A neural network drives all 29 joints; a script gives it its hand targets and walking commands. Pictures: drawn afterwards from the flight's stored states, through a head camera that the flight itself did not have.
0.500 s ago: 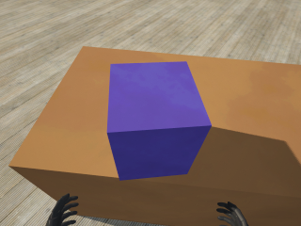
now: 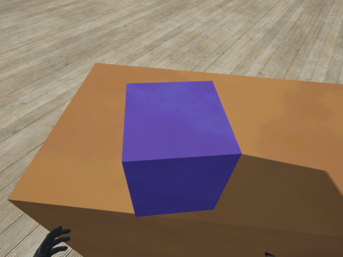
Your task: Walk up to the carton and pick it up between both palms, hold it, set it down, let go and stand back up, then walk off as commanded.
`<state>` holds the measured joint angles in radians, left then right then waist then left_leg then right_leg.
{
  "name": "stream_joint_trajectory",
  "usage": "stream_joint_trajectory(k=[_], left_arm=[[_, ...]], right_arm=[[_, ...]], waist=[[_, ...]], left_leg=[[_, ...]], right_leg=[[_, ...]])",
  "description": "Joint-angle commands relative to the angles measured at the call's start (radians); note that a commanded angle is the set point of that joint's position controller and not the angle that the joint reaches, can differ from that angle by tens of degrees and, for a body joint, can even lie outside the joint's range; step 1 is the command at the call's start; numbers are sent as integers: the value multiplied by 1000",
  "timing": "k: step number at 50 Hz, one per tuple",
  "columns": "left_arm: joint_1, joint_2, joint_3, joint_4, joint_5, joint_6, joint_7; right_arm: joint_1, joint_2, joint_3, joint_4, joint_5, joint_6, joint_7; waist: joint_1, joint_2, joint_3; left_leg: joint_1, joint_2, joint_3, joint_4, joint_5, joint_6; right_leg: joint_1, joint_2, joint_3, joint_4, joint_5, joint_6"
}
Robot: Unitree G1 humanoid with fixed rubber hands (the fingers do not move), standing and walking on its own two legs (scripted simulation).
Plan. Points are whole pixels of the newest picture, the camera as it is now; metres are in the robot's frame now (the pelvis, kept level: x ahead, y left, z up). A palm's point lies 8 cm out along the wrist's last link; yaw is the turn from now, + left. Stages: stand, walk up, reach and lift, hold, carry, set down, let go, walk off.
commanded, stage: stand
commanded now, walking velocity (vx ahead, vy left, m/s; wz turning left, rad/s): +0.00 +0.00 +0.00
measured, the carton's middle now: (173, 150) +0.36 +0.01 +0.06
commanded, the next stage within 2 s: walk off in 0.34 s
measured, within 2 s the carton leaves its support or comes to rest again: neither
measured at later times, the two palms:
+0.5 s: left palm out of the picture +0.13 +0.29 -0.07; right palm out of the picture +0.09 -0.25 -0.10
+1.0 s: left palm out of the picture +0.02 +0.36 -0.11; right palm out of the picture -0.01 -0.25 -0.09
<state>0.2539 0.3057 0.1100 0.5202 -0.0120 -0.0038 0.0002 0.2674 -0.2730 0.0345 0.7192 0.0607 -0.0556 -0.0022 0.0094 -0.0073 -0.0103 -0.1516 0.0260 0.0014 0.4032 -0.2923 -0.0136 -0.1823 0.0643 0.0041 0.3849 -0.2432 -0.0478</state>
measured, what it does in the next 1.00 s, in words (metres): walks backwards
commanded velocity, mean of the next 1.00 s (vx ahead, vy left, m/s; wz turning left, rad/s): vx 0.00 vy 0.00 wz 0.00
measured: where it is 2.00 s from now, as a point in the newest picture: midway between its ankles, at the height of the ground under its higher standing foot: outside the picture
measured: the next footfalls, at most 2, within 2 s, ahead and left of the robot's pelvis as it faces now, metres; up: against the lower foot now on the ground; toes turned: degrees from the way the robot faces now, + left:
right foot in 1.34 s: -0.16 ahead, -0.09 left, +0.00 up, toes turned +3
left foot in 1.76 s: -0.32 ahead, +0.12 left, +0.00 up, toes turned -2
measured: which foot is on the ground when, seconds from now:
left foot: down 0.00-1.00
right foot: down 0.00-0.86, up 0.88-1.00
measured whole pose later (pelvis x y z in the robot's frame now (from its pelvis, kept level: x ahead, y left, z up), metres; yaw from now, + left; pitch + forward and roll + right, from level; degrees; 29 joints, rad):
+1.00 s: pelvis -0.10 +0.04 -0.02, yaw +0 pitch -5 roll -3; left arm 0.23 0.41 0.11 0.59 -0.01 0.06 0.00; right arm 0.26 -0.36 0.02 0.71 0.06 0.03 -0.01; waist 0.01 -0.04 0.19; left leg -0.24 0.01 0.00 0.66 -0.32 0.06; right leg -0.37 0.13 0.03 1.03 -0.51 -0.03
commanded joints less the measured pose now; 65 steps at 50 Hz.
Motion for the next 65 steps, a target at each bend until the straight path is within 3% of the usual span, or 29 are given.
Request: stream_joint_trajectory(k=[1,6,15,26,27,29,30,33,34,36,38,39,40,41,42,43,44,45,47,51,57,61,63,64,65], left_arm=[[-24,196,24,57,45,-50,0],[-14,211,29,73,43,-52,4],[-7,200,24,90,45,-56,5],[-18,210,21,115,48,-60,6],[41,308,-1,136,10,-40,1],[81,319,7,130,11,-31,6],[81,320,9,124,14,-27,8],[26,331,11,101,27,-13,16],[8,340,10,93,31,-10,18],[-42,347,9,74,35,-2,21],[-74,340,4,68,29,7,18],[-88,326,-5,69,26,13,14],[-75,303,-10,74,18,23,9],[-34,280,-14,82,20,32,7],[-24,269,-9,89,18,39,9],[7,275,-5,94,21,46,14],[11,284,-1,86,21,50,18],[10,287,1,88,22,51,19],[29,292,3,94,16,59,15],[44,291,3,80,21,64,15],[69,282,2,68,17,54,4],[83,281,8,77,10,42,0],[127,284,18,98,13,33,0],[167,285,23,118,14,29,2],[208,297,30,131,19,25,3]], right_arm=[[-24,-270,-112,-62,-118,-6,-7],[-25,-262,-112,-55,-117,-4,-6],[-28,-260,-110,-44,-115,-7,-8],[-32,-265,-108,-15,-112,-5,-9],[-51,-352,-133,-41,-110,22,-20],[-37,-333,-136,-46,-101,34,-22],[-34,-323,-138,-53,-98,41,-21],[-14,-303,-141,-67,-101,69,-13],[-5,-307,-146,-74,-104,78,-11],[38,-317,-156,-64,-103,84,-3],[77,-316,-161,-52,-106,84,0],[92,-312,-163,-44,-110,82,0],[105,-329,-166,-43,-113,75,-1],[84,-359,-170,-54,-120,68,-3],[64,-387,-178,-61,-127,65,-9],[63,-395,-179,-63,-124,65,-16],[33,-419,-184,-85,-123,65,-18],[-11,-418,-181,-110,-125,69,-22],[-41,-386,-167,-130,-128,65,-28],[-58,-373,-156,-153,-123,69,-36],[-14,-365,-162,-176,-120,73,-34],[-35,-366,-169,-183,-122,78,-31],[-63,-374,-173,-186,-119,83,-27],[-85,-377,-174,-189,-115,87,-22],[-105,-378,-174,-191,-112,91,-19]], waist=[[-7,-19,-147],[-4,-13,-129],[-10,-5,-120],[-13,4,-89],[22,-13,30],[29,-49,17],[28,-70,15],[8,-159,37],[3,-167,50],[-27,-162,46],[-57,-154,51],[-74,-126,49],[-82,-33,51],[-71,132,45],[-62,191,45],[-49,153,21],[-58,169,44],[-44,172,78],[-30,164,103],[-23,140,122],[-42,173,28],[-36,209,-8],[-15,220,-32],[7,209,-40],[36,183,-31]], left_leg=[[24,93,-45,49,433,66],[11,83,-33,48,421,67],[26,96,-48,33,442,71],[18,94,-54,16,363,70],[-76,79,-38,152,574,82],[-125,40,9,261,465,84],[-145,17,20,301,372,82],[-178,-29,0,433,-161,90],[-173,-30,-18,466,-222,88],[-131,-12,-46,462,-214,94],[-70,2,-33,289,-95,90],[-39,20,-33,149,10,91],[-42,73,-65,-4,231,101],[1,196,-244,-42,564,132],[30,279,-342,7,759,174],[-4,292,-346,20,701,212],[-93,324,-387,-21,555,262],[-136,312,-359,-21,487,280],[-146,255,-292,20,489,263],[-148,268,-310,43,361,281],[-15,236,-287,90,364,277],[-18,223,-270,119,351,266],[-64,212,-250,164,358,245],[-132,192,-229,197,309,225],[-221,154,-207,263,227,187]], right_leg=[[139,-162,98,52,468,7],[149,-166,102,46,489,19],[134,-165,96,40,482,5],[114,-166,106,13,423,4],[44,-182,139,84,684,-29],[86,-225,166,107,855,-75],[89,-245,179,100,876,-110],[20,-329,250,38,786,-193],[-18,-348,268,20,725,-207],[-83,-354,256,20,609,-211],[-102,-305,201,84,529,-155],[-97,-243,162,161,489,-108],[-66,-133,109,299,396,-44],[-168,7,77,462,-21,-2],[-254,76,106,591,-330,12],[-239,78,151,671,-359,7],[-250,87,153,744,-379,16],[-265,82,170,796,-368,20],[-280,89,181,843,-322,24],[-315,88,160,909,-312,32],[-294,38,140,669,-318,25],[-223,-21,126,466,-335,11],[-130,-43,112,327,-314,2],[-56,-43,101,244,-283,-9],[20,-60,134,129,-219,-26]])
